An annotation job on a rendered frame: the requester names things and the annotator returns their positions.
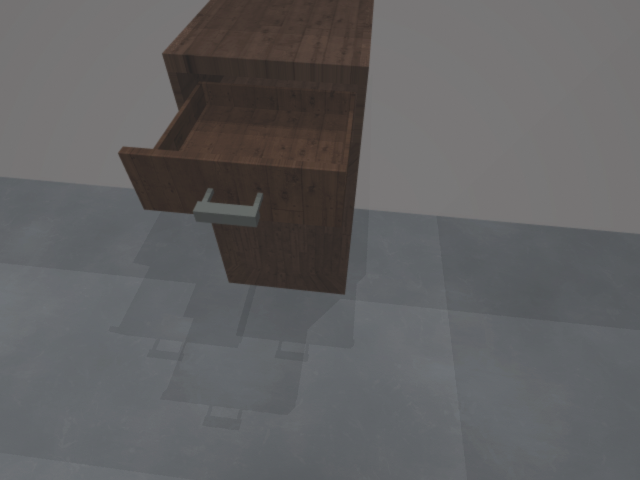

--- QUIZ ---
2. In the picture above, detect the handle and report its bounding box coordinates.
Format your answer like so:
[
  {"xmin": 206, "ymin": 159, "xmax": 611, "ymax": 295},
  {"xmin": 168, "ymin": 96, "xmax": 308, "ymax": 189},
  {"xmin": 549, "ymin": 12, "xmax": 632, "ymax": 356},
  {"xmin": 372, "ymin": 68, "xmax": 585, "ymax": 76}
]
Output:
[{"xmin": 193, "ymin": 188, "xmax": 263, "ymax": 227}]

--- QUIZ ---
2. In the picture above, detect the cabinet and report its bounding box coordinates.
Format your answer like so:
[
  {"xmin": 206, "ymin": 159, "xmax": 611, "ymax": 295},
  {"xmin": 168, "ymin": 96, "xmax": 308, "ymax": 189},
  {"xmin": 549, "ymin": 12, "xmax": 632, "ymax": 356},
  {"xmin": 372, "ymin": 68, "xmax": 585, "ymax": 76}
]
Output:
[{"xmin": 162, "ymin": 0, "xmax": 374, "ymax": 295}]

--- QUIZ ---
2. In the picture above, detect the drawer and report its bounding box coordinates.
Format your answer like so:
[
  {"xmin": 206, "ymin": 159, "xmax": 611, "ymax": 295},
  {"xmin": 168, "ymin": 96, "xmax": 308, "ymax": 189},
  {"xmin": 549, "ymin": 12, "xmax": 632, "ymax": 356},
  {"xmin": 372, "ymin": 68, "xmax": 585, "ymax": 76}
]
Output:
[{"xmin": 118, "ymin": 81, "xmax": 356, "ymax": 228}]

